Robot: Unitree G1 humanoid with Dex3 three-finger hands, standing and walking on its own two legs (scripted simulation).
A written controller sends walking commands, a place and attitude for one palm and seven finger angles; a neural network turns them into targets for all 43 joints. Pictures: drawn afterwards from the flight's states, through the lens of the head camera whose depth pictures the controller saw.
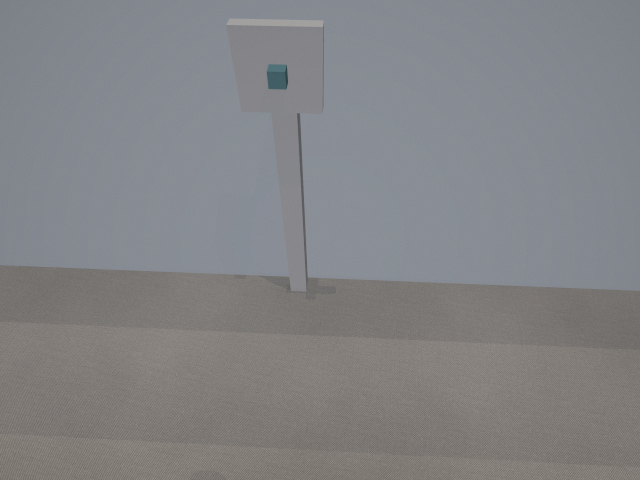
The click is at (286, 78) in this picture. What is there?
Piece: button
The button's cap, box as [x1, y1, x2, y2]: [267, 64, 287, 89]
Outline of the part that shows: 269,64 267,69 268,87 285,89 287,84 286,65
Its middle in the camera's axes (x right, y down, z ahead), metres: -0.09 -0.32 +0.77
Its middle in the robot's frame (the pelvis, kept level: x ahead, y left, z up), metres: +0.81 +0.13 +0.09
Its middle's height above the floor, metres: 0.87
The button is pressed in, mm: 0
